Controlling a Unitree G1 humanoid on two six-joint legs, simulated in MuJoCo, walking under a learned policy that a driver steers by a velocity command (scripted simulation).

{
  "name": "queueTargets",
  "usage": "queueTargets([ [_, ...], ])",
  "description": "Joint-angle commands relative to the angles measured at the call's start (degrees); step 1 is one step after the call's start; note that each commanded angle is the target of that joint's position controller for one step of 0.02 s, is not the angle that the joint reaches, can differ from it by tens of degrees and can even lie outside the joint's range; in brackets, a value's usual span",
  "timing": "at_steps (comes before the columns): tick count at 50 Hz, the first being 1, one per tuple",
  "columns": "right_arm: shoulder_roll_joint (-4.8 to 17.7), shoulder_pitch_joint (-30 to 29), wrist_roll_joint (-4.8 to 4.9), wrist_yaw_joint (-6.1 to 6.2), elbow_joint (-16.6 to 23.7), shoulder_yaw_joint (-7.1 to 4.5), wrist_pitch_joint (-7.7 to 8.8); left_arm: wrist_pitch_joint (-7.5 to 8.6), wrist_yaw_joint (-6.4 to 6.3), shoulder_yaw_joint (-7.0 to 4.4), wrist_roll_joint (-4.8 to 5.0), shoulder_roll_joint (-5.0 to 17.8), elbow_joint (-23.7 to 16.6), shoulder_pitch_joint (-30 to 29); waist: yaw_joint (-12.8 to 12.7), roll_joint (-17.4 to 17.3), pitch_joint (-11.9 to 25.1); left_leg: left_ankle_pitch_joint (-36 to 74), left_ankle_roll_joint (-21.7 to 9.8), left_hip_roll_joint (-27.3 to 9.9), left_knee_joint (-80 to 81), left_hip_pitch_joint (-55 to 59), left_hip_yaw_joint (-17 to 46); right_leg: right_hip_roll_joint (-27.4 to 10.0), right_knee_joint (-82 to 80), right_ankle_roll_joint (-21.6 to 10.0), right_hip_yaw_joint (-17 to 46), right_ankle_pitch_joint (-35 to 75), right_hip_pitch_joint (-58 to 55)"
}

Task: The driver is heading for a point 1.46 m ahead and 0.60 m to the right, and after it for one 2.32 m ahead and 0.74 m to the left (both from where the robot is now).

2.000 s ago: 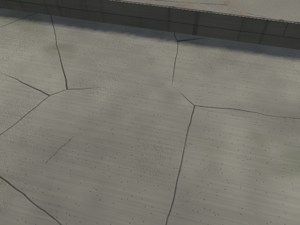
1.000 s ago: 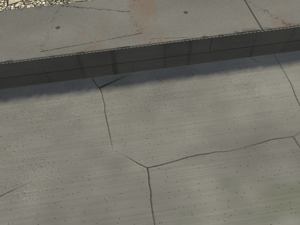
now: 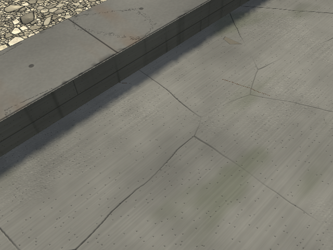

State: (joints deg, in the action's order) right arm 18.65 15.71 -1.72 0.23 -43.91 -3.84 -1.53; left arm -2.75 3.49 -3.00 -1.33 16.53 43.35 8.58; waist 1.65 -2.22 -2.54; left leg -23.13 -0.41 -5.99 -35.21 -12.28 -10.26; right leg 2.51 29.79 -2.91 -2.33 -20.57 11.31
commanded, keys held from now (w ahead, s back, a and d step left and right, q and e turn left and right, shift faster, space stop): w+e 0.88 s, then w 0.12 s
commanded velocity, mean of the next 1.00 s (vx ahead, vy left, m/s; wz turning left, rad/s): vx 0.44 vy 0.00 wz -0.58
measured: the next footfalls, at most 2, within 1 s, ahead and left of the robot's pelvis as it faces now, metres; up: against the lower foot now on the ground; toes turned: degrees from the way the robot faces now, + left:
left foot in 0.44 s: +0.38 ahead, +0.05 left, +0.00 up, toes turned -17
right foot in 0.96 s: +0.55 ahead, -0.28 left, +0.00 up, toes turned -38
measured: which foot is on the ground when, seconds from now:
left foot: up 0.00-0.42, down 0.44-0.96, up 0.98-1.00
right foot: down 0.00-0.44, up 0.46-0.94, down 0.96-1.00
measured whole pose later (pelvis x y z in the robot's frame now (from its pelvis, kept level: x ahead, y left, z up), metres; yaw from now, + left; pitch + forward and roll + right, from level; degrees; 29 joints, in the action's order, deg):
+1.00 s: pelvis +0.47 -0.15 -0.01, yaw -36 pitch +1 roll +1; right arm 14.3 23.1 -0.7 0.0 -50.7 -1.6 2.3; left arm 1.6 3.0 -1.6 -2.9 15.1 41.6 1.2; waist 3.1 -0.1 -4.6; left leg -28.7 0.6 -5.8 -50.5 -4.5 -11.6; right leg 3.2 35.5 -7.8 -4.9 -8.9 27.7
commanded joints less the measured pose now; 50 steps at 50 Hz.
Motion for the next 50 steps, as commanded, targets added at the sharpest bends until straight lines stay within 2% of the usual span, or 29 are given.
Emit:
queueTargets([
  [1, 2.3, -9.3, -1.34, -0.48, 9.4, -0.16, 0.83, 2.37, -1.32, -3.95, 0.14, 16.8, 0.3, 16.2, -8.8, 19.6, -0.6, -15.3, -0.3, 7.1, -22.8, -36.5, 4.2, -23.9, -22.7, -13.3, 45.2, -19.7, -19.0],
  [2, 6.2, -11.9, -1.27, -0.88, 9.3, -1.10, 1.13, 2.39, -1.74, -3.15, 0.38, 12.8, 1.1, 15.2, -8.7, 9.9, -4.3, -9.0, -0.6, 2.5, -25.6, -37.3, 10.6, -22.3, -21.6, -14.5, 39.1, -16.6, -17.1],
  [3, 6.4, -10.0, 0.10, -1.79, 8.2, -1.27, 1.88, 2.65, -2.23, -2.11, 0.83, 10.3, 0.9, 12.2, -5.8, 9.1, -5.4, -1.9, -0.5, 1.4, -24.5, -35.3, 11.0, -18.6, -21.3, -13.1, 33.0, -12.2, -15.1],
  [4, 6.5, -7.9, 0.24, -2.28, 6.7, -1.26, 2.62, 3.05, -2.63, -1.75, 0.82, 9.2, 0.6, 10.1, -4.0, 8.5, -5.6, 2.6, 0.1, 0.7, -22.7, -32.7, 11.0, -15.0, -21.6, -11.5, 28.0, -5.2, -13.8],
  [6, 6.2, -5.2, -1.23, -2.66, 4.6, -1.20, 2.64, 4.15, -3.16, -1.31, 0.86, 8.2, 0.4, 8.8, -2.5, 8.6, -3.1, 7.5, 1.6, 1.1, -22.3, -28.9, 10.0, -11.2, -20.9, -10.5, 22.5, 9.6, -13.7],
  [8, 5.3, -5.5, -1.15, -2.71, 4.8, -0.98, 2.19, 5.00, -2.89, -1.49, 1.26, 8.7, 1.5, 10.9, -2.2, 7.1, -1.4, 9.5, 2.5, 1.9, -21.9, -28.4, 9.3, -10.5, -19.7, -10.8, 20.6, 18.1, -13.5],
  [12, 3.9, -13.1, -0.59, -2.64, 7.5, -0.26, 1.98, 5.38, -3.11, -1.76, 0.99, 9.1, 3.4, 15.6, -4.7, 7.6, -3.5, 13.4, 3.8, 2.5, -14.6, -31.0, 8.6, -9.9, -20.2, -11.4, 21.3, 18.9, -11.9],
  [15, 2.8, -18.5, -0.16, -2.92, 9.6, 0.41, 2.39, 5.62, -3.48, -1.91, 0.73, 9.6, 4.5, 17.8, -6.3, 7.9, -4.3, 16.3, 3.5, 3.9, -6.8, -28.4, 8.6, -9.7, -18.5, -11.0, 21.9, 23.6, -11.2],
  [17, 3.1, -19.8, 0.21, -2.89, 10.7, 0.56, 2.74, 5.89, -3.95, -2.16, 0.72, 10.4, 4.9, 18.0, -6.1, 8.2, -3.9, 17.4, 2.3, 4.6, -2.7, -24.7, 9.1, -10.9, -17.2, -10.1, 23.3, 28.3, -11.1],
  [19, 4.1, -16.1, 0.43, -2.36, 10.1, 0.30, 3.11, 6.11, -4.30, -2.40, 0.69, 11.3, 4.6, 15.8, -3.6, 8.2, -2.8, 16.9, 0.6, 5.5, 0.6, -16.6, 9.7, -11.6, -15.3, -8.1, 24.2, 33.2, -9.6],
  [20, 5.0, -11.2, 0.57, -1.77, 8.7, -0.09, 3.31, 6.23, -4.28, -2.53, 0.61, 12.0, 4.1, 13.5, -1.1, 8.3, -1.1, 14.5, -0.4, 6.9, 1.9, -8.9, 9.3, -10.9, -11.8, -6.6, 23.4, 40.0, -7.6],
  [21, 6.5, -3.9, 0.71, -0.90, 6.3, -0.84, 3.60, 6.35, -4.04, -2.65, 0.52, 12.5, 4.0, 12.5, 2.1, 7.0, 2.8, 12.4, -1.4, 8.6, 3.3, 1.0, 8.5, -8.9, -3.5, -5.3, 22.3, 47.1, -6.0],
  [22, 8.5, 5.0, 0.34, 0.09, 4.2, -1.58, 4.17, 6.62, -3.58, -2.48, 0.78, 11.8, 4.1, 11.9, 6.6, 3.8, 8.1, 12.2, -2.7, 5.8, 6.1, 13.9, 10.5, -4.7, 9.9, -3.8, 19.2, 44.2, -1.0],
  [23, 13.4, 12.5, -1.50, 1.13, 4.3, -2.64, 4.65, 6.98, -3.23, -0.90, 1.91, 5.4, 2.2, 14.9, 7.5, -5.7, 17.6, -8.9, -5.6, -9.8, 10.9, 27.9, 29.1, 1.1, 28.9, -2.3, 14.6, 23.3, 9.5],
  [24, 15.8, 9.2, -1.64, 0.83, 4.7, -2.83, 4.28, 6.71, -3.13, -0.34, 1.72, 3.4, 0.7, 18.4, 2.9, -16.7, 18.9, -14.1, -9.2, -20.0, 21.7, 28.3, 54.5, 6.7, 38.9, -1.8, 11.4, -11.2, 21.1],
  [25, 10.6, 4.0, -0.64, 0.60, 5.0, -1.93, 4.02, 6.02, -3.24, -0.96, -0.21, 7.2, 2.1, 16.0, 0.7, -8.8, 10.6, -19.6, -9.5, -18.0, 22.6, 19.2, 52.6, 1.3, 43.4, -2.8, 11.5, -6.1, 23.4],
  [26, 6.3, 0.2, -0.17, 0.42, 5.4, -0.95, 4.11, 5.66, -2.61, -1.23, -0.35, 7.8, 2.5, 13.5, -0.3, -3.2, 4.5, -15.5, -9.2, -15.9, 22.7, 11.9, 42.9, -1.2, 42.0, -2.9, 9.9, -0.9, 22.9],
  [27, 4.2, -1.6, -0.18, 0.25, 5.2, -0.34, 4.30, 5.33, -2.11, -1.07, -0.27, 6.7, 2.8, 12.0, -0.9, -1.5, 2.0, -6.6, -8.4, -12.9, 23.4, 7.7, 34.3, -3.1, 39.6, -2.7, 8.8, 1.6, 21.5],
  [29, 2.9, -0.7, 0.01, 0.30, 3.5, 0.18, 5.17, 4.23, -1.23, -0.85, -0.74, 5.4, 3.0, 11.5, -1.7, -3.6, 0.6, 6.1, -7.9, -9.9, 24.7, 3.6, 24.1, -4.6, 38.1, -1.9, 7.5, 2.8, 19.5],
  [33, 2.9, 2.3, 0.81, -0.52, 1.0, 0.00, 7.17, 3.07, 0.14, -0.22, -0.72, 3.6, 0.3, 5.1, -1.6, -2.9, -0.9, 18.3, -8.9, -10.4, 27.2, 5.0, 14.8, -5.9, 35.5, -1.1, 6.6, 8.1, 25.6],
  [37, 2.2, 3.6, 0.66, -0.54, -0.9, 0.20, 7.23, 3.48, 1.15, 0.69, -0.67, 1.9, -2.9, -3.1, -0.9, -2.3, -2.2, 26.7, -8.0, -7.9, 27.1, 6.1, 5.2, -6.0, 24.1, 0.0, 3.3, 17.2, 27.7],
  [39, 2.9, 4.2, 0.71, -0.37, -1.6, 0.07, 7.32, 3.74, 1.82, 1.31, -0.57, 0.9, -4.4, -7.6, -0.1, -2.3, -2.6, 28.6, -7.1, -7.2, 27.0, 5.5, 1.5, -5.8, 15.7, -0.3, 0.3, 20.8, 24.2],
  [42, 4.7, 6.9, 0.82, 0.12, -3.2, -0.35, 6.95, 3.61, 2.18, 1.47, -0.94, 1.2, -5.9, -11.4, 0.8, -2.0, -3.4, 33.4, -6.3, -8.7, 26.0, 9.9, -0.5, -5.0, 8.6, -1.8, -2.7, 18.7, 21.7],
  [45, 6.4, 9.1, 0.77, 0.66, -4.9, -0.53, 5.63, 3.56, 1.27, 0.89, -1.67, 2.4, -5.6, -9.4, -0.6, -3.0, -0.6, 56.7, -5.5, -9.8, 16.2, 16.2, -3.0, -0.6, 5.2, -4.8, -5.3, 10.1, 16.1],
  [46, 7.1, 9.6, 0.62, 0.77, -5.4, -0.53, 5.03, 3.84, 0.82, 0.40, -1.78, 3.2, -4.3, -4.9, -2.6, -3.4, 2.1, 63.3, -5.6, -10.0, 8.9, 16.8, -3.4, 1.7, 4.0, -6.2, -5.3, 7.3, 10.7],
  [47, 7.3, 9.3, 0.73, 0.78, -5.3, -0.35, 4.53, 4.35, 0.18, -0.42, -2.01, 4.4, -1.5, 3.5, -6.2, -2.3, 6.7, 61.8, -5.0, -9.5, -1.9, 13.6, -4.3, 3.5, 0.2, -7.8, -4.7, 8.1, 0.2],
  [48, 6.3, 9.1, 0.63, 0.59, -4.2, 0.12, 4.50, 4.61, -0.86, -1.81, -2.59, 7.6, 1.4, 13.0, -10.2, 1.4, 12.4, 47.6, -3.8, -8.1, -17.0, 3.4, -4.6, -1.5, -1.9, -10.0, 2.9, 5.0, -14.4],
  [49, -1.5, 13.1, 1.54, -0.93, -0.4, 1.87, 4.78, 4.32, -1.92, -3.22, -2.24, 13.7, 0.9, 13.3, -6.0, 16.2, 19.8, -4.8, -0.3, 1.0, -38.2, -21.7, -3.5, -21.8, -4.0, -17.6, 33.4, 2.5, -34.2],
  [50, 4.5, 7.0, 1.24, -0.62, 0.4, 0.41, 4.70, 3.73, -2.61, -3.29, -0.33, 13.3, 0.3, 16.7, -9.4, 8.4, 23.2, -7.8, -0.1, 4.9, -46.1, -26.5, 7.1, -24.9, -11.2, -19.0, 45.1, 7.2, -33.3],
])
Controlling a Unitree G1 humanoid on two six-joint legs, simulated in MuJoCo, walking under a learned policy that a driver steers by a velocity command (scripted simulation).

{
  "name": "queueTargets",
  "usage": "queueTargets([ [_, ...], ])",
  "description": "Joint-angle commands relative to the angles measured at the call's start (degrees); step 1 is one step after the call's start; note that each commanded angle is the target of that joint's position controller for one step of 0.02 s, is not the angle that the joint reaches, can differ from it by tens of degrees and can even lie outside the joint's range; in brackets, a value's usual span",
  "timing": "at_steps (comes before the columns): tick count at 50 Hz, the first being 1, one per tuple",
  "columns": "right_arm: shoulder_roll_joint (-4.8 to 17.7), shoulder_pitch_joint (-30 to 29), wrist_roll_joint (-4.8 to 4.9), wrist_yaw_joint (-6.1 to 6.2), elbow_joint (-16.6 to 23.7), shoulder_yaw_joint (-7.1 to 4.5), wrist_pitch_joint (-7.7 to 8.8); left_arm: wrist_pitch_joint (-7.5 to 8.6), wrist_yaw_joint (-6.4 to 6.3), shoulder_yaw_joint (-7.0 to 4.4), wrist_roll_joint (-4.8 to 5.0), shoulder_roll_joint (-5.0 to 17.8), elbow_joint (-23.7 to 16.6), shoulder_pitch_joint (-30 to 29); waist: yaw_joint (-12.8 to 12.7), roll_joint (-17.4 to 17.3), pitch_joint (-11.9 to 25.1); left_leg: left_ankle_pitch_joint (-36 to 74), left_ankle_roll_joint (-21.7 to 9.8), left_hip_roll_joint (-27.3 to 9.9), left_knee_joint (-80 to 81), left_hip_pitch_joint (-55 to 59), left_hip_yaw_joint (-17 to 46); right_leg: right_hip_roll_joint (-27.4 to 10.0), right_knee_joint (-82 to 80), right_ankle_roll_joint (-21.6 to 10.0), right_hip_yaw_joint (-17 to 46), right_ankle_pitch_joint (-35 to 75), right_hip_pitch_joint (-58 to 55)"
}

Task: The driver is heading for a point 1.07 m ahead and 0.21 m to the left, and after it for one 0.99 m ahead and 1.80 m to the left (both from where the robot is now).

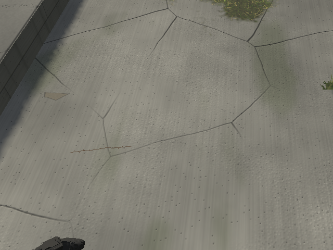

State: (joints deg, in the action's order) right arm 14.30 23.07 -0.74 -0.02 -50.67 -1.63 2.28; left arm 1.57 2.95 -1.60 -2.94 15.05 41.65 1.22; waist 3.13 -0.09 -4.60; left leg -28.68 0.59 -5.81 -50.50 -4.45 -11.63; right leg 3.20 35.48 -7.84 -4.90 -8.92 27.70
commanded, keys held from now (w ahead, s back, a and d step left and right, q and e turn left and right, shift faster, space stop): w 1.00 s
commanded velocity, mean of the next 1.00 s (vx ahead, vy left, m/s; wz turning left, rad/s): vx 0.50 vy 0.00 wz -0.09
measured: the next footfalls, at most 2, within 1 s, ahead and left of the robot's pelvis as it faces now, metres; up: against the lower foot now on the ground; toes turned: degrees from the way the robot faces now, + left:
left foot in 0.50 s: +0.47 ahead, +0.10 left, +0.00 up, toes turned +1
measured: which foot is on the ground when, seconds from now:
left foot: up 0.00-0.48, down 0.50-1.00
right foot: down 0.00-0.52, up 0.54-1.00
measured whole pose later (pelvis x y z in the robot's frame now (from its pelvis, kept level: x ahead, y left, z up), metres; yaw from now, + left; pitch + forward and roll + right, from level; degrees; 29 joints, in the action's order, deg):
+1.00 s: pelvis +0.56 +0.01 +0.02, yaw -2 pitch +1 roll +2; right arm 12.0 25.9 -1.1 -0.1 -58.0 -1.8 4.5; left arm 2.6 1.8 -0.2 -1.6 12.1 49.3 0.6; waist 4.1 1.4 -3.0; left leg -19.2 -2.8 3.7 -12.9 5.6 -4.2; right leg -2.4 32.2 -3.3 -3.7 -4.6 29.8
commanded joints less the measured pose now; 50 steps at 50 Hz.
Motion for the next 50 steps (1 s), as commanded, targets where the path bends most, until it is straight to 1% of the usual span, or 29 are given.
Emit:
queueTargets([
  [1, 8.9, -5.9, 0.88, -0.48, 8.6, -1.91, 1.28, -0.58, -2.77, -4.47, 1.71, 13.5, 3.4, 20.8, -9.7, 3.4, 16.1, 5.1, -2.0, 1.4, -29.5, -38.0, 11.3, -22.8, -17.3, -12.1, 35.2, 3.9, -43.9],
  [2, 7.5, -6.0, 1.02, -0.50, 8.2, -1.23, 1.94, -0.01, -2.93, -3.78, 2.01, 10.5, 4.0, 18.1, -7.3, 2.1, 10.4, 8.4, -2.4, -0.3, -24.1, -35.5, 11.5, -20.4, -18.1, -10.3, 28.7, 11.6, -35.4],
  [3, 7.0, -5.2, 0.38, -0.58, 7.0, -1.22, 1.69, 0.64, -2.99, -3.09, 1.95, 8.2, 4.2, 15.7, -4.8, 0.4, 7.5, 9.6, -2.4, -1.8, -19.5, -31.9, 12.0, -17.4, -19.2, -7.9, 23.7, 15.9, -29.6],
  [4, 6.6, -2.8, -0.64, -0.77, 6.0, -1.14, 0.72, 1.14, -3.00, -2.40, 2.12, 6.5, 4.5, 13.9, -2.6, 1.0, 6.6, 10.0, -1.9, -2.2, -16.9, -27.7, 12.1, -15.3, -20.8, -6.7, 20.1, 17.9, -24.9],
  [5, 6.1, -1.3, -1.14, -1.04, 5.1, -1.13, -0.21, 1.72, -2.83, -1.99, 2.15, 5.6, 4.8, 13.5, -1.6, 1.6, 6.8, 10.3, -1.6, -2.1, -15.2, -24.9, 12.1, -14.4, -22.1, -6.3, 18.3, 18.6, -22.6],
  [7, 5.2, -1.9, -1.44, -1.70, 4.9, -1.17, -1.17, 2.74, -2.54, -2.03, 2.63, 6.0, 6.2, 15.0, -1.1, 1.6, 5.6, 11.9, -0.9, -1.9, -12.4, -25.1, 11.1, -13.0, -24.8, -6.6, 16.2, 18.7, -20.8],
  [9, 4.8, -6.0, -1.44, -2.00, 6.0, -1.23, -1.50, 3.11, -2.43, -2.24, 2.68, 6.9, 7.5, 16.6, -1.8, 1.8, 3.1, 16.5, -0.2, -2.3, -8.8, -28.7, 10.6, -12.3, -27.5, -6.4, 14.8, 15.7, -20.4],
  [11, 5.0, -10.6, -1.28, -1.98, 7.3, -1.32, -1.47, 3.12, -2.39, -2.17, 2.68, 6.8, 8.6, 18.6, -3.1, 1.7, 1.1, 20.9, 0.2, -2.5, -4.2, -32.5, 10.3, -11.8, -28.8, -5.8, 13.9, 14.8, -21.8],
  [14, 4.5, -16.0, -0.97, -1.96, 8.8, -1.11, -1.15, 3.26, -2.42, -1.90, 2.63, 6.5, 10.1, 21.2, -4.6, 2.3, 0.2, 26.2, 0.2, -1.7, 2.9, -34.3, 9.8, -11.4, -28.8, -4.7, 12.3, 16.8, -24.9],
  [18, 4.0, -22.7, -0.80, -1.98, 11.0, -0.60, -0.74, 3.32, -2.88, -1.51, 2.13, 6.4, 12.7, 25.4, -6.8, 2.7, -1.2, 28.7, -1.4, 0.5, 10.9, -34.6, 8.0, -12.4, -27.6, -4.1, 11.1, 21.8, -30.3],
  [21, 4.5, -24.7, -0.88, -1.96, 12.3, -0.58, -0.29, 3.16, -3.55, -1.52, 1.64, 7.2, 14.2, 26.5, -6.5, 3.1, -1.9, 25.2, -3.7, 2.3, 15.4, -33.0, 7.5, -14.3, -25.4, -3.6, 11.1, 28.1, -34.6],
  [23, 5.2, -20.1, -0.84, -1.50, 11.0, -0.98, 0.13, 3.21, -3.97, -1.68, 1.41, 8.4, 14.5, 24.4, -3.6, 3.9, 0.1, 20.7, -5.8, 5.2, 17.9, -25.1, 6.4, -14.4, -19.8, -2.1, 9.7, 42.1, -35.2],
  [24, 6.3, -14.4, -0.85, -0.97, 9.2, -1.55, 0.42, 3.17, -4.05, -1.87, 1.19, 9.1, 14.6, 23.6, -1.1, 4.3, 3.2, 18.5, -6.9, 7.2, 18.8, -18.1, 5.9, -13.9, -13.0, -1.3, 8.9, 49.7, -35.1],
  [25, 7.4, -4.8, -1.12, -0.37, 5.9, -2.23, 0.96, 2.98, -3.98, -1.89, 1.33, 9.3, 14.6, 22.6, 3.3, 2.7, 8.4, 20.8, -8.2, 8.0, 22.5, -6.4, 5.6, -11.8, -1.8, -0.3, 7.0, 49.3, -32.1],
  [26, 11.1, 5.3, -2.33, 0.47, 3.5, -3.35, 1.38, 3.25, -3.86, -1.25, 1.74, 7.7, 13.4, 22.7, 6.7, -1.1, 15.1, 16.6, -10.9, -1.5, 23.3, 9.0, 15.8, -8.9, 14.2, 0.5, 5.4, 32.4, -21.1],
  [27, 17.7, 8.0, -2.95, 0.35, 2.8, -5.08, 1.35, 3.33, -3.22, -0.41, 3.58, 2.0, 12.8, 29.8, 3.3, -15.1, 21.2, 13.2, -19.1, -17.9, 28.8, 23.1, 45.7, 3.3, 36.6, 3.3, 3.2, -9.9, -0.4],
  [28, 13.9, 3.2, -0.44, -0.36, 2.9, -4.34, 0.81, 3.43, -3.34, -1.51, 1.83, 6.7, 13.3, 26.6, 1.9, -8.0, 18.4, 13.0, -18.6, -16.7, 34.3, 18.7, 51.9, 2.2, 41.8, 2.2, 11.4, -17.8, 5.0],
  [29, 10.7, -3.4, 0.13, -0.54, 4.0, -3.56, 0.83, 3.51, -3.14, -1.74, 1.89, 6.7, 12.2, 23.0, -0.7, -4.6, 9.5, 13.2, -17.5, -15.4, 34.7, 10.4, 41.1, -1.4, 41.2, 2.0, 11.1, -13.2, 7.0],
  [30, 7.1, -6.2, -0.17, -0.83, 4.1, -2.69, 1.20, 3.69, -2.90, -1.39, 1.83, 5.8, 11.6, 20.0, -1.3, -0.9, 5.8, 18.2, -16.2, -12.9, 36.4, 4.2, 34.8, -3.6, 38.2, 2.1, 10.0, -9.8, 6.1],
  [31, 5.6, -7.0, -0.25, -0.74, 3.4, -2.18, 1.63, 3.20, -2.69, -1.32, 1.65, 4.7, 11.5, 19.1, -2.6, -1.4, 3.7, 22.0, -14.5, -10.3, 37.7, 0.1, 29.7, -5.3, 35.1, 2.4, 9.4, -8.6, 4.4],
  [32, 4.1, -7.3, -0.19, -0.65, 2.4, -1.64, 1.96, 2.38, -2.35, -1.07, 1.05, 3.9, 11.6, 19.8, -4.1, -2.9, 3.2, 24.7, -13.1, -8.1, 39.0, -3.2, 25.7, -6.3, 32.5, 3.0, 8.9, -7.7, 1.7],
  [33, 4.0, -6.2, -0.24, -0.70, 1.6, -1.52, 2.43, 1.69, -1.97, -0.92, 0.81, 3.0, 11.9, 20.2, -4.4, -3.7, 3.6, 27.8, -12.8, -7.4, 39.7, -4.4, 23.7, -6.4, 31.5, 3.5, 8.2, -7.1, 0.1],
  [35, 5.1, -3.6, 0.13, -0.76, -0.1, -1.80, 3.22, 0.97, -1.47, -0.70, 0.68, 2.1, 11.5, 18.7, -4.8, -3.6, 3.1, 31.3, -13.2, -6.6, 41.1, -4.7, 20.8, -7.1, 28.8, 4.5, 6.8, -5.4, 1.7],
  [37, 5.9, -1.8, 0.27, -0.73, -1.2, -2.00, 3.41, 0.66, -1.19, -0.49, 0.62, 1.9, 9.8, 13.7, -4.2, -3.3, 1.4, 31.3, -13.2, -5.8, 43.0, -4.1, 18.6, -8.4, 24.3, 5.7, 5.3, -1.5, 5.8],
  [41, 5.3, 1.1, 0.47, -0.71, -3.0, -1.68, 3.25, 0.93, -0.89, 0.29, 1.08, 0.8, 6.7, 3.6, -2.0, -3.5, -0.4, 34.6, -11.7, -3.4, 43.7, -2.6, 14.5, -8.5, 9.8, 7.2, 2.7, 6.5, 7.3],
  [45, 6.0, 4.5, 0.16, -0.37, -4.7, -1.74, 3.13, 1.19, -0.99, 0.70, 1.46, 0.8, 4.9, -2.6, 0.0, -4.0, -0.5, 38.3, -11.2, -4.5, 42.2, 1.6, 13.6, -6.7, 0.6, 6.6, 0.8, 9.3, 4.6],
  [48, 6.4, 4.9, -0.34, 0.16, -5.8, -1.86, 2.71, 1.59, -1.27, 0.28, 1.40, 1.9, 4.0, -3.9, -0.4, -4.3, -0.9, 43.6, -11.0, -7.0, 39.3, 6.8, 14.3, -5.9, -2.6, 4.6, 1.3, 5.1, 3.8],
  [49, 6.7, 4.3, -0.49, 0.37, -5.9, -1.96, 2.55, 1.84, -1.40, 0.02, 1.36, 2.4, 4.1, -2.7, -1.2, -4.4, -0.5, 47.7, -10.7, -7.5, 37.2, 8.0, 14.1, -5.2, -3.9, 3.7, 1.1, 2.7, 1.7],
  [50, 7.1, 3.4, -0.58, 0.53, -5.9, -2.05, 2.43, 2.16, -1.64, -0.40, 1.28, 3.0, 5.1, 0.5, -2.9, -4.6, 1.0, 54.7, -10.0, -7.3, 33.0, 8.5, 13.5, -3.7, -5.3, 2.7, 0.7, 0.3, -2.8],
])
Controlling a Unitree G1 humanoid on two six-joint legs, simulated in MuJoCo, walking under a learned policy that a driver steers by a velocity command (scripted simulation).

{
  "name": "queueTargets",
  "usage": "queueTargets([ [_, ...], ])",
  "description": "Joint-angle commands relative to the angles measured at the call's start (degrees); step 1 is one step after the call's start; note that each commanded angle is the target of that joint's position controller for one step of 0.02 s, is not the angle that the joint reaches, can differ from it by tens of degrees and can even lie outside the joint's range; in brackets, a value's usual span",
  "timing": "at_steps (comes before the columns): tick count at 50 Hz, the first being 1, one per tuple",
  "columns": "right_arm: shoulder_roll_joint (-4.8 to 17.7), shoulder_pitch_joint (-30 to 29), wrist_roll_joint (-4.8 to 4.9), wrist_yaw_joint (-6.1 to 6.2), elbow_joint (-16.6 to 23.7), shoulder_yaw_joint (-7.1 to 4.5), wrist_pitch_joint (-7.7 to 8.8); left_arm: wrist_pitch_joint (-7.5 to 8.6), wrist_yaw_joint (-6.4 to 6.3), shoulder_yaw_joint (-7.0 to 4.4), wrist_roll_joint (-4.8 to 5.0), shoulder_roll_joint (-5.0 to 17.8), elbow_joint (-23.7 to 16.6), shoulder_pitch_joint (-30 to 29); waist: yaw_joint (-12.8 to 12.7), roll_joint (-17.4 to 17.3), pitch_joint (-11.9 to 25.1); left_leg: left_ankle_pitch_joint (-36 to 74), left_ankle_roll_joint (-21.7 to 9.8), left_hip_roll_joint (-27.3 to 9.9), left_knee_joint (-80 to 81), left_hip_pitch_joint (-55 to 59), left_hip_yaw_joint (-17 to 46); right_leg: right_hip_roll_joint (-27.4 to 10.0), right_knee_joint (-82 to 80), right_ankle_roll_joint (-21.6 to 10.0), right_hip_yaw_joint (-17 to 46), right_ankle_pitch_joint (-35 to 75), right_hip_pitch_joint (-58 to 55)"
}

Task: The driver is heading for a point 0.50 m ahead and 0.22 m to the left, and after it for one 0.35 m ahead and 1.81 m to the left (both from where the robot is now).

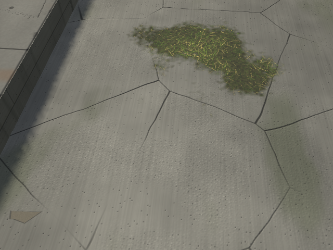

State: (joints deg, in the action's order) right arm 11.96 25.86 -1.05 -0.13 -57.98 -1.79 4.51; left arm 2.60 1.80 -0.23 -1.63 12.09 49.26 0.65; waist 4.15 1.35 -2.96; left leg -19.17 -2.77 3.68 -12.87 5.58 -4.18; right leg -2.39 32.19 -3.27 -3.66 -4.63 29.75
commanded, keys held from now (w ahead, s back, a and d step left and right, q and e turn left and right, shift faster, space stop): w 0.04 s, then w+q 0.96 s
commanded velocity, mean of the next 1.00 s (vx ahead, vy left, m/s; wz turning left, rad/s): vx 0.50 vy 0.00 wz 0.43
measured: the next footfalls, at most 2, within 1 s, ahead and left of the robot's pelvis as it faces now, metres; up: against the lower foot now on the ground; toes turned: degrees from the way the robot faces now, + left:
right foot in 0.04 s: +0.19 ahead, -0.10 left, +0.00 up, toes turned -3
left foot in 0.60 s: +0.45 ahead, +0.10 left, +0.00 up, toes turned +20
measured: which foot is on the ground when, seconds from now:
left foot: down 0.00-0.04, up 0.06-0.58, down 0.60-1.00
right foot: up 0.00-0.02, down 0.04-0.58, up 0.60-1.00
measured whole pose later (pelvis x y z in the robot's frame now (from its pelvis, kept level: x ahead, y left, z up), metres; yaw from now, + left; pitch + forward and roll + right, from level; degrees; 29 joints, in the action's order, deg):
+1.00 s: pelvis +0.52 +0.08 +0.01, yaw +29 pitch +2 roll +0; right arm 14.9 23.5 -0.4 0.1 -51.9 -4.4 2.6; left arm 1.5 1.4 -1.7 -2.3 14.2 43.9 2.0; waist 5.0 2.2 -2.4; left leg -15.8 -7.3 8.4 -16.7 -1.6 7.7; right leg -5.1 41.8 3.1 2.3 -3.0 37.6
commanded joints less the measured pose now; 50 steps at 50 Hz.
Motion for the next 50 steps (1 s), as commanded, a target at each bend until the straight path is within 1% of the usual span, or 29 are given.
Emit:
queueTargets([
  [1, 9.6, -0.2, -0.16, 0.62, 1.3, -1.90, -0.03, 1.63, -0.86, -2.37, -0.24, 6.6, -0.2, 8.1, -7.0, -5.1, 2.8, 50.0, -5.8, -15.5, -12.8, -2.2, 4.6, 3.7, -5.4, -3.2, -1.5, -3.9, -13.2],
  [2, 8.8, -0.5, 0.02, 0.55, 1.7, -1.55, -0.07, 2.28, -1.49, -3.40, -1.02, 8.9, 3.0, 18.0, -10.7, -3.0, 8.5, 44.9, -4.6, -13.0, -24.5, -8.4, 2.6, 1.8, -6.6, -5.2, 1.0, -3.4, -26.6],
  [3, 4.6, 1.2, 1.36, 0.14, 4.3, -0.33, 0.13, 2.59, -2.34, -4.88, -2.59, 14.4, 3.9, 26.7, -12.2, 5.6, 16.7, 22.6, -2.6, -8.2, -44.0, -24.2, 0.0, -14.4, -8.4, -9.6, 20.8, -10.4, -43.3],
  [4, 3.2, 5.9, 2.06, 0.18, 3.9, -0.39, -0.17, 1.73, -2.07, -5.67, -1.33, 16.7, 4.2, 26.7, -10.0, 12.9, 20.9, -13.2, -1.9, 0.3, -58.0, -38.1, 2.2, -23.9, -15.8, -15.3, 41.7, -11.4, -49.0],
  [5, 8.6, 0.1, 0.88, 0.64, 3.7, -1.89, -0.75, 1.31, -1.86, -4.88, 0.30, 12.4, 3.4, 20.9, -8.7, 2.9, 12.3, -8.2, -2.8, -4.0, -59.9, -42.0, 7.5, -20.1, -16.7, -12.4, 34.6, -15.9, -41.7],
  [6, 7.6, -3.0, 0.90, 0.17, 4.6, -1.86, -0.38, 1.59, -1.70, -3.91, 0.55, 8.9, 2.5, 15.6, -7.0, 2.0, 5.7, -2.5, -3.0, -6.2, -57.5, -41.3, 7.7, -17.7, -19.2, -10.5, 26.4, -13.2, -33.0],
  [7, 6.4, -3.8, 0.88, -0.05, 4.3, -1.78, -0.53, 2.05, -1.61, -3.33, 0.33, 6.4, 2.3, 13.1, -5.4, 1.2, 2.9, 0.7, -2.8, -7.8, -54.8, -39.0, 7.5, -15.1, -21.4, -8.2, 20.5, -9.3, -27.6],
  [8, 5.9, -3.5, -0.04, -0.36, 3.9, -1.87, -1.25, 2.50, -1.89, -2.97, 0.55, 5.3, 2.8, 12.8, -4.2, 2.2, 1.2, 2.2, -2.2, -8.7, -53.0, -36.8, 7.4, -13.1, -22.6, -6.5, 15.8, -5.5, -23.8],
  [9, 4.7, -2.2, -0.59, -0.85, 3.4, -1.71, -2.07, 2.95, -2.11, -2.71, 0.63, 4.5, 3.4, 13.1, -3.1, 3.0, 1.1, 3.3, -1.5, -9.1, -52.2, -34.8, 7.3, -11.8, -23.7, -5.5, 12.4, -3.2, -21.8],
  [12, 3.8, -5.4, -0.59, -1.70, 4.7, -1.95, -3.51, 4.43, -2.29, -3.10, 1.02, 5.9, 4.8, 16.0, -2.3, 2.1, 0.3, 7.2, -0.4, -9.5, -51.4, -37.9, 6.3, -11.3, -25.3, -5.4, 6.5, 3.2, -21.8],
  [16, 3.5, -13.5, -0.36, -2.16, 7.7, -1.88, -3.89, 4.50, -2.53, -3.04, 0.77, 5.7, 5.8, 19.1, -3.5, 1.8, -1.8, 15.0, 0.6, -9.9, -45.0, -44.4, 4.8, -10.0, -26.1, -4.9, 0.3, 7.4, -23.8],
  [19, 2.5, -19.3, -0.37, -2.47, 9.9, -1.19, -3.62, 4.41, -2.82, -2.90, 0.77, 5.8, 6.3, 20.6, -4.6, 1.7, -2.8, 19.4, 0.6, -9.0, -34.9, -43.5, 2.0, -9.3, -25.3, -4.1, -3.7, 12.4, -25.6],
  [23, 2.3, -25.5, -0.76, -2.78, 12.8, -0.57, -3.43, 3.81, -3.57, -3.06, 0.56, 6.7, 7.9, 24.9, -6.5, 1.7, -3.5, 18.3, -1.7, -7.4, -26.3, -42.7, -2.4, -11.4, -22.6, -3.8, -6.9, 20.7, -32.6],
  [24, 2.5, -25.8, -0.84, -2.83, 13.2, -0.63, -3.36, 3.52, -3.76, -3.12, 0.43, 6.9, 8.1, 25.2, -6.3, 1.9, -3.3, 16.4, -2.6, -6.6, -25.0, -42.0, -3.1, -11.9, -20.8, -3.6, -7.7, 24.7, -34.5],
  [26, 3.4, -23.7, -0.95, -2.67, 13.1, -1.06, -3.39, 2.97, -4.13, -3.43, 0.19, 8.2, 8.0, 24.3, -4.6, 3.3, -1.5, 11.1, -5.0, -3.7, -23.7, -37.4, -5.1, -12.5, -14.6, -3.2, -9.7, 40.5, -37.0],
  [27, 4.1, -21.1, -1.05, -2.46, 12.5, -1.44, -3.44, 2.60, -4.30, -3.72, 0.06, 9.1, 7.8, 23.7, -3.2, 4.3, 0.3, 7.8, -6.4, -1.8, -23.7, -34.1, -6.0, -12.8, -9.5, -3.1, -10.4, 48.1, -37.8],
  [28, 5.2, -16.6, -1.06, -2.27, 11.3, -2.06, -3.31, 2.03, -4.29, -4.04, -0.06, 10.0, 7.4, 23.1, -1.2, 4.4, 3.0, 5.0, -7.9, 0.2, -22.7, -29.3, -6.4, -13.0, -1.7, -3.2, -10.8, 51.7, -37.8],
  [29, 6.7, -10.1, -1.25, -1.98, 9.4, -2.97, -2.88, 1.49, -4.07, -4.31, 0.05, 10.7, 6.8, 22.7, 1.5, 3.7, 6.8, 4.7, -9.6, 1.7, -19.3, -20.8, -5.5, -12.7, 9.1, -2.8, -11.0, 47.7, -34.7],
  [30, 10.6, -1.6, -1.99, -1.28, 7.2, -4.61, -2.53, 1.43, -3.70, -4.28, 0.37, 10.5, 5.4, 21.3, 5.8, -0.6, 11.3, 2.9, -12.7, -3.3, -14.3, -7.4, 3.4, -11.0, 25.6, -0.9, -11.5, 32.7, -23.9],
  [31, 17.3, -2.8, -1.83, -0.57, 7.9, -6.30, -2.82, 1.84, -2.37, -3.02, 0.87, 3.4, 1.5, 23.2, 1.3, -14.3, 14.6, 4.6, -21.5, -20.8, -10.9, 9.6, 33.5, 0.9, 47.0, 2.5, -9.8, -21.5, 2.6],
  [32, 17.6, -1.4, 0.06, -0.64, 8.1, -6.39, -3.59, 2.69, -1.96, -3.88, 0.61, 8.0, -0.9, 16.2, 3.5, -7.5, 16.7, 4.9, -23.7, -23.0, -3.8, 11.2, 46.4, 4.1, 53.2, 2.6, 4.1, -24.6, 11.2],
  [33, 15.6, -5.0, 0.29, -0.10, 8.0, -5.87, -3.74, 3.59, -1.71, -3.56, 1.07, 7.4, -2.4, 12.7, 1.8, -4.6, 8.6, 7.7, -21.6, -22.5, -2.7, 5.5, 37.3, -0.1, 50.6, 2.0, 6.2, -18.5, 15.5],
  [34, 12.2, -7.6, 0.58, 0.07, 8.1, -5.09, -3.51, 4.17, -1.83, -3.44, 1.15, 7.4, -2.1, 13.3, -0.6, -0.3, 4.2, 13.6, -18.9, -20.2, -1.6, -2.1, 31.8, -2.3, 44.6, 2.0, 5.9, -14.2, 12.7],
  [35, 10.3, -10.1, 0.60, 0.28, 8.5, -4.57, -3.11, 3.78, -2.04, -3.60, 0.55, 7.4, -1.5, 13.9, -2.9, 1.6, 1.9, 19.5, -16.5, -17.1, -1.1, -7.5, 27.0, -3.5, 40.2, 2.5, 5.8, -13.1, 9.1],
  [36, 8.9, -11.5, 0.98, 0.52, 8.7, -4.03, -2.63, 2.66, -2.00, -3.51, -0.52, 7.0, -1.5, 15.1, -4.7, 1.1, 2.1, 24.1, -15.4, -14.6, -0.6, -11.0, 23.3, -4.0, 37.4, 3.5, 6.0, -12.9, 5.3],
  [38, 9.3, -10.4, 1.31, 0.40, 8.6, -3.86, -1.38, 0.59, -1.55, -3.36, -1.32, 5.8, -2.0, 15.6, -5.7, -0.1, 3.2, 30.0, -15.0, -12.4, -0.4, -13.3, 20.2, -4.0, 33.5, 5.1, 5.3, -13.1, 2.9],
  [41, 11.5, -7.2, 1.19, 0.17, 8.3, -4.38, -0.88, -0.59, -1.15, -3.10, -1.31, 5.3, -4.5, 10.4, -4.6, -1.9, 1.9, 29.6, -13.6, -10.1, 0.6, -14.8, 18.7, -3.9, 26.4, 6.7, 3.8, -7.7, 5.6],
  [45, 11.5, -2.6, 1.05, 0.12, 8.1, -4.43, -1.23, -0.63, -0.82, -2.75, -0.90, 5.8, -8.0, 1.1, -1.0, -4.2, 0.9, 28.4, -10.9, -9.0, 0.1, -10.9, 20.1, -2.8, 15.7, 7.1, 3.8, 0.6, 9.5],
  [50, 11.7, 1.6, 0.36, 0.67, 8.2, -4.41, -1.56, 0.17, -0.29, -1.92, -0.35, 6.2, -11.6, -6.8, 1.9, -5.3, 0.6, 32.8, -10.3, -9.9, -3.5, -4.5, 23.0, 0.0, 6.3, 5.9, 3.9, 2.8, 9.9],
])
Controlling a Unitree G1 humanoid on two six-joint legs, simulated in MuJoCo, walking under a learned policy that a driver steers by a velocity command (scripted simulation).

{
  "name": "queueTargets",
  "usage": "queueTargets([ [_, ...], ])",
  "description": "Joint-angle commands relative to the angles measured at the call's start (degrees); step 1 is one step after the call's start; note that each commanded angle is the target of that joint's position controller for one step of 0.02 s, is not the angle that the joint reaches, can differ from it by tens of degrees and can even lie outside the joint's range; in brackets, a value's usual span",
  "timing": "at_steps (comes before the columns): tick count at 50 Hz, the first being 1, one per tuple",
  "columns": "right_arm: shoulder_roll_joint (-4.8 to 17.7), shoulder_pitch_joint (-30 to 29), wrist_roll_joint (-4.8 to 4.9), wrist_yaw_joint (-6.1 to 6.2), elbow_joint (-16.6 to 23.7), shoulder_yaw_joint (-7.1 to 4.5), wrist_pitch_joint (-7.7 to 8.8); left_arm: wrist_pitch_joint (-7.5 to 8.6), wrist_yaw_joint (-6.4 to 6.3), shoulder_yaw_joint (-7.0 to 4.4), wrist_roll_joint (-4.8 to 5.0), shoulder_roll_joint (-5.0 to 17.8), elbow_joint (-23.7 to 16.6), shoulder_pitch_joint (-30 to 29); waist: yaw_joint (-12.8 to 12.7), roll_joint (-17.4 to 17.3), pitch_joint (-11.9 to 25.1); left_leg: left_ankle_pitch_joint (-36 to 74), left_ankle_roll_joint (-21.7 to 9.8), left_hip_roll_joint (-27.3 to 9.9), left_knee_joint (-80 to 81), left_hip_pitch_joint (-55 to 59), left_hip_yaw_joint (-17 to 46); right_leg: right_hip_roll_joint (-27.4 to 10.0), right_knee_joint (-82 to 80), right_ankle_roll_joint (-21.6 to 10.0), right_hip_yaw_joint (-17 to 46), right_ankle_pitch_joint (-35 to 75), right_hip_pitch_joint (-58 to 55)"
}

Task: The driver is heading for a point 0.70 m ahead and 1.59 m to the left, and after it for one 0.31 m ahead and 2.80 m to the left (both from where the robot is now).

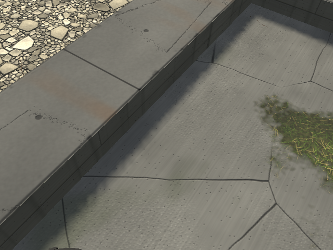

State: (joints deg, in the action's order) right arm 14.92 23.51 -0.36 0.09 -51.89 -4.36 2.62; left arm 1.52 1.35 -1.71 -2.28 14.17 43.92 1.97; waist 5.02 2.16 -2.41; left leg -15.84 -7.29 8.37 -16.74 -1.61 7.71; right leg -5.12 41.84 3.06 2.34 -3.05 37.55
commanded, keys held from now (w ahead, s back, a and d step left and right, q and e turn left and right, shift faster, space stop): w+q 1.00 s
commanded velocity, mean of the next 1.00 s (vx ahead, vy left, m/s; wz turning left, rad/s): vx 0.50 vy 0.00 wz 0.60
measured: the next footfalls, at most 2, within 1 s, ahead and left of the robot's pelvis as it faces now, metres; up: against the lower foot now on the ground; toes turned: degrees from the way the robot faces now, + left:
right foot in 0.12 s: +0.26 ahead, -0.13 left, +0.00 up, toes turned +6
left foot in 0.64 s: +0.44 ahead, +0.16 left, +0.00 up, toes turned +27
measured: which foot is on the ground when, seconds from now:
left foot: down 0.00-0.12, up 0.14-0.62, down 0.64-1.00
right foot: up 0.00-0.10, down 0.12-0.66, up 0.68-1.00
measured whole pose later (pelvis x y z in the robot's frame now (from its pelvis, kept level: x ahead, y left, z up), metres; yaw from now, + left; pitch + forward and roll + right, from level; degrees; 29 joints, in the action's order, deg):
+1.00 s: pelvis +0.48 +0.12 +0.00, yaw +36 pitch +2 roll +0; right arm 15.8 20.7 -0.7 -0.2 -47.3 -3.6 2.2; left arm 1.2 0.7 -0.8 -2.7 14.9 41.4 5.9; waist 3.0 2.6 -2.5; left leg -13.1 -7.0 9.2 -19.3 -7.1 6.8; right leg -5.0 45.3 3.2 1.5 -8.8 35.2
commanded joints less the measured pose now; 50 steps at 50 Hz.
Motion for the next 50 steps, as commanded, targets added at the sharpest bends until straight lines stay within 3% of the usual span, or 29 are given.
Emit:
queueTargets([
  [1, 9.1, 4.1, -0.52, 0.62, 2.3, -1.95, 0.33, 1.53, 0.20, -0.35, 0.46, 4.4, -6.9, -8.8, 1.1, -6.4, 0.0, 30.6, -5.6, -15.1, -0.6, 3.4, 11.9, 3.3, -5.2, -1.0, -1.9, 0.7, 1.0],
  [3, 10.1, 2.1, -0.71, 1.03, 3.2, -2.19, 0.43, 2.10, 0.05, -0.54, 0.67, 5.7, -7.0, -6.2, -1.1, -7.2, 0.3, 32.8, -3.9, -15.6, -3.0, 2.2, 13.3, 4.3, -9.8, -2.3, -1.1, -1.5, -5.8],
  [4, 10.8, -0.3, -0.76, 1.01, 3.9, -2.34, 0.58, 2.40, -0.29, -0.93, 0.82, 6.8, -5.9, -1.9, -3.5, -7.4, 1.4, 37.0, -2.5, -15.0, -5.8, -0.3, 13.1, 5.6, -11.8, -3.3, -1.3, -3.9, -13.2],
  [5, 11.4, -1.6, -0.71, 0.65, 4.4, -2.45, 0.90, 2.83, -0.88, -1.64, 0.85, 8.4, -3.9, 4.7, -6.3, -6.6, 4.6, 41.7, -1.3, -13.4, -12.1, -2.1, 12.7, 7.2, -13.2, -4.4, -2.0, -5.5, -22.3],
  [6, 10.8, -2.6, -0.15, 0.03, 4.6, -2.26, 1.41, 3.63, -1.64, -2.41, 0.37, 10.3, -2.2, 12.8, -10.7, -3.5, 9.3, 38.4, 0.1, -9.8, -23.6, -6.8, 9.9, 4.2, -16.3, -6.2, 0.3, -4.6, -34.5],
  [7, 5.7, -1.6, 0.30, -0.28, 6.7, -0.84, 1.93, 3.81, -2.78, -3.40, -0.98, 14.9, -2.1, 22.2, -13.3, 3.3, 18.7, 17.8, 1.2, -6.1, -40.2, -14.4, 5.0, -10.9, -17.5, -8.8, 15.1, -17.3, -47.6],
  [8, 3.0, 5.8, 1.76, -0.20, 8.3, -0.30, 1.52, 2.93, -2.63, -4.27, -1.38, 18.6, -2.4, 18.7, -6.9, 17.5, 22.0, -17.5, 2.4, 1.3, -52.3, -30.5, -0.4, -22.0, -26.2, -15.5, 42.4, -20.2, -54.6],
  [9, 7.7, 3.9, -0.37, 0.41, 5.9, -0.68, 0.36, 2.22, -2.28, -3.50, -0.32, 12.5, -3.4, 14.2, -5.9, 5.9, 13.7, -12.2, 2.0, -5.0, -56.8, -34.9, -0.2, -19.7, -26.6, -15.1, 40.1, -27.7, -46.9],
  [10, 8.0, -0.3, -0.78, -0.22, 6.0, -0.84, 0.08, 2.17, -2.09, -2.30, 0.27, 7.7, -3.9, 10.8, -5.9, 0.2, 6.8, -6.4, 2.3, -7.0, -55.2, -34.2, -1.1, -16.4, -27.4, -13.8, 29.4, -24.7, -39.1],
  [11, 6.9, -2.1, -0.77, -0.69, 6.4, -0.67, -0.12, 2.28, -1.90, -1.74, 0.09, 5.8, -3.5, 9.5, -5.2, -0.8, 3.7, -3.9, 2.9, -8.6, -53.0, -33.0, -1.8, -13.5, -28.5, -12.7, 21.4, -16.3, -34.4],
  [12, 6.4, -3.2, -1.41, -1.23, 6.7, -0.66, -0.66, 2.59, -2.04, -1.54, 0.18, 5.5, -2.7, 10.3, -5.0, 1.5, 2.3, -3.2, 3.3, -10.0, -51.3, -32.0, -2.3, -11.5, -29.2, -11.9, 15.5, -10.4, -31.9],
  [14, 5.4, -3.3, -1.69, -2.22, 7.3, -0.42, -1.93, 3.67, -1.77, -1.58, 0.72, 5.6, -1.2, 12.2, -4.3, 4.2, 2.2, -2.1, 4.0, -10.6, -50.4, -30.6, -3.5, -9.9, -30.6, -11.4, 8.9, -2.5, -29.6],
  [17, 4.6, -8.3, -1.66, -3.14, 9.5, -0.08, -2.56, 4.76, -1.35, -2.05, 1.21, 6.5, 0.0, 13.9, -4.3, 3.5, 1.7, 2.0, 4.8, -11.9, -48.5, -35.4, -4.1, -10.7, -33.0, -12.5, 3.4, 2.6, -30.8],
  [20, 3.9, -14.4, -1.66, -3.85, 11.7, 0.43, -2.46, 4.66, -1.32, -2.21, 1.10, 6.6, 1.1, 15.2, -5.2, 3.2, 0.1, 7.5, 5.8, -12.6, -41.3, -38.5, -5.6, -9.5, -34.4, -12.3, -2.6, 4.8, -32.0],
  [23, 2.5, -19.9, -1.27, -4.62, 13.6, 1.41, -2.03, 4.58, -1.23, -2.50, 1.16, 7.5, 2.0, 15.8, -6.2, 3.1, -0.8, 13.8, 5.7, -12.5, -29.9, -34.5, -8.5, -7.9, -34.3, -11.0, -8.5, 6.4, -31.7],
  [27, 3.3, -24.5, -1.80, -5.11, 15.3, 1.57, -1.74, 3.95, -1.59, -3.23, 1.19, 9.7, 3.6, 18.7, -7.4, 2.7, -1.6, 10.6, 3.5, -11.3, -21.1, -30.8, -12.4, -9.9, -31.5, -9.6, -11.7, 11.8, -36.4],
  [29, 4.1, -24.0, -2.20, -4.77, 15.3, 1.27, -1.73, 3.22, -1.80, -3.57, 1.10, 11.2, 4.3, 19.6, -6.8, 3.1, -0.7, 5.2, 1.4, -8.8, -18.5, -28.2, -14.2, -10.6, -25.5, -8.8, -13.6, 25.2, -40.0],
  [31, 5.6, -16.0, -2.67, -3.82, 13.2, 0.39, -1.18, 2.18, -2.04, -3.79, 1.35, 12.7, 4.5, 19.8, -3.3, 3.0, 4.9, 1.2, -1.5, -4.0, -14.4, -18.4, -15.6, -10.1, -10.0, -8.1, -15.6, 39.5, -41.3],
  [32, 7.6, -6.4, -3.32, -3.02, 9.9, -0.69, -0.65, 1.89, -2.11, -3.45, 1.40, 12.1, 4.0, 19.6, 0.8, 0.0, 10.6, 3.2, -3.4, -3.2, -11.2, -5.5, -13.8, -8.6, 3.6, -6.7, -16.8, 33.7, -35.3],
  [33, 14.1, -0.5, -3.75, -2.00, 9.4, -2.60, -0.74, 2.18, -1.52, -2.13, 1.99, 7.7, 0.7, 21.3, 1.9, -9.9, 17.8, -7.8, -8.8, -17.7, -9.3, 13.0, 7.2, -5.0, 22.6, -3.8, -17.3, 8.3, -15.6],
  [34, 18.4, -1.5, -1.71, -1.52, 10.3, -3.58, -1.15, 2.55, -0.84, -2.07, 1.04, 6.6, -2.6, 18.4, -0.2, -17.0, 20.3, 1.1, -14.9, -28.5, -1.1, 18.8, 34.5, 5.5, 36.7, -1.4, -9.5, -28.8, 0.9],
  [35, 16.6, -1.1, -0.85, -1.08, 9.7, -3.30, -1.61, 2.60, -0.64, -2.45, 0.43, 9.2, -3.2, 13.0, 1.5, -7.7, 15.5, 5.7, -13.9, -26.3, -0.8, 16.8, 27.1, 2.1, 37.4, -2.1, -1.5, -24.4, 5.8],
  [36, 13.5, -3.9, -0.32, -0.65, 9.2, -2.56, -1.52, 3.16, -0.46, -1.79, 1.06, 7.6, -3.2, 12.2, -0.6, -5.2, 8.6, 11.5, -12.6, -24.6, -0.5, 9.1, 19.5, -0.3, 33.2, -2.5, -1.4, -18.9, 5.3],
  [37, 10.8, -6.5, -0.20, -0.44, 9.2, -1.81, -1.23, 3.28, -0.64, -1.65, 1.00, 7.2, -2.3, 13.1, -3.1, -2.4, 4.9, 18.2, -10.1, -21.6, 0.6, 2.3, 14.6, -2.0, 27.2, -2.6, -1.3, -16.7, 1.5],
  [38, 9.2, -8.6, 0.19, -0.11, 9.3, -1.23, -0.85, 2.63, -0.90, -1.61, -0.02, 7.2, -2.3, 13.1, -5.0, -2.7, 3.5, 25.9, -9.0, -19.2, 1.0, -2.3, 11.4, -2.4, 24.6, -1.8, -1.1, -16.2, -2.1],
  [39, 8.4, -9.9, 0.22, -0.15, 9.6, -0.84, -0.40, 1.67, -0.89, -1.48, -0.70, 7.0, -1.7, 15.0, -6.3, -3.3, 4.9, 30.4, -8.6, -17.7, 1.1, -4.3, 9.0, -2.4, 23.6, -1.2, -1.0, -15.7, -5.4],
  [42, 9.5, -8.1, 0.38, -0.36, 8.8, -1.11, 0.60, 0.29, -0.56, -1.20, -0.86, 6.0, -2.3, 14.7, -7.1, -3.7, 6.0, 34.2, -8.7, -15.3, 1.6, -6.9, 6.6, -1.3, 20.1, 0.2, -2.2, -13.4, -6.1],
  [46, 9.5, -5.1, -0.27, -0.19, 8.4, -1.23, 0.42, 0.07, -0.56, -0.37, -0.69, 4.8, -5.3, 5.7, -4.5, -4.6, 3.4, 29.6, -6.8, -13.1, 1.9, -8.3, 7.0, 0.3, 9.6, 0.7, -3.1, -7.1, -4.1],
  [50, 9.7, -2.2, -0.60, 0.14, 8.1, -1.38, 0.39, 0.60, -1.01, 0.31, -0.03, 4.7, -7.4, -0.4, -1.9, -6.2, 3.6, 32.3, -5.2, -13.3, -1.1, -4.6, 9.4, 3.0, -0.7, -0.1, -2.7, -3.3, -5.5],
])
